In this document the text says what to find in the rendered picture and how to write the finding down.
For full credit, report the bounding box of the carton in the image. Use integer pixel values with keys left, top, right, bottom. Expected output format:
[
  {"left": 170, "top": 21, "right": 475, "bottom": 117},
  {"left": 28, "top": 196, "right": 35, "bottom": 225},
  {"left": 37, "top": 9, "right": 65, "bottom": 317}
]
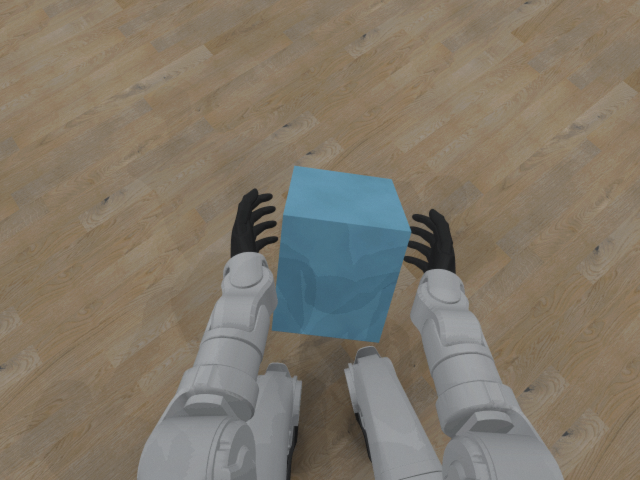
[{"left": 272, "top": 166, "right": 411, "bottom": 343}]

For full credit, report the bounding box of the robot right forearm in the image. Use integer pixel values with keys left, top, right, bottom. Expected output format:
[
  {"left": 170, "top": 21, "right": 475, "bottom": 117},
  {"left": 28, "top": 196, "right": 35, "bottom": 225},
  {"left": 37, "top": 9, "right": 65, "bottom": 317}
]
[{"left": 410, "top": 269, "right": 564, "bottom": 480}]

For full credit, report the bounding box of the left robot hand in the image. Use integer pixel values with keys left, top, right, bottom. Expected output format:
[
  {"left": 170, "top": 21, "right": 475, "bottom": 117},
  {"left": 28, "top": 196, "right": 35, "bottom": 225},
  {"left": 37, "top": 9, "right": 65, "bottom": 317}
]
[{"left": 231, "top": 188, "right": 278, "bottom": 258}]

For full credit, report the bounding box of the robot left forearm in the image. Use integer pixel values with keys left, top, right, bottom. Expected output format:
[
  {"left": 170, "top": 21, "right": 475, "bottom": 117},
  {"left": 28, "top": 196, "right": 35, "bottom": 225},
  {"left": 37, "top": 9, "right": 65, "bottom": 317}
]
[{"left": 137, "top": 252, "right": 278, "bottom": 480}]

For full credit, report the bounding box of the robot right foot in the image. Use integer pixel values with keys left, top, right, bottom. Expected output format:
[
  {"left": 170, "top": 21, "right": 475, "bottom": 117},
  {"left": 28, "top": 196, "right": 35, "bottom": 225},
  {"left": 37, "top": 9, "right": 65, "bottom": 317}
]
[{"left": 355, "top": 413, "right": 372, "bottom": 462}]

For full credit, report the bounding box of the robot left upper arm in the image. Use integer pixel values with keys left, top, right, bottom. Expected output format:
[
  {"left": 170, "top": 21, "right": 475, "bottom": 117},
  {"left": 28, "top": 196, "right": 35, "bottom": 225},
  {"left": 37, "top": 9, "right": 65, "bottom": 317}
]
[{"left": 138, "top": 415, "right": 257, "bottom": 480}]

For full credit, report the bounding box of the robot right upper arm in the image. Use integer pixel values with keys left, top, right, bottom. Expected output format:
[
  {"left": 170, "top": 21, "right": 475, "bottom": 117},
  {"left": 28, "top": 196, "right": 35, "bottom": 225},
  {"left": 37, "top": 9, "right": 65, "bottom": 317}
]
[{"left": 442, "top": 431, "right": 563, "bottom": 480}]

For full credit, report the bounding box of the right robot hand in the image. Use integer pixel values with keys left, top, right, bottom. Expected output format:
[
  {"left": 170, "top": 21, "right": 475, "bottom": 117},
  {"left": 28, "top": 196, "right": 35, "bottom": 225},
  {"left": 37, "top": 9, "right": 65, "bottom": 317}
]
[{"left": 403, "top": 209, "right": 456, "bottom": 274}]

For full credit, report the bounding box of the robot left thigh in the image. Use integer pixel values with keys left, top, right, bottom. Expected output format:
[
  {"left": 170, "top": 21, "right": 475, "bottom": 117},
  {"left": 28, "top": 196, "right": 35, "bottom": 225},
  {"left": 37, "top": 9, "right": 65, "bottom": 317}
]
[{"left": 246, "top": 371, "right": 302, "bottom": 480}]

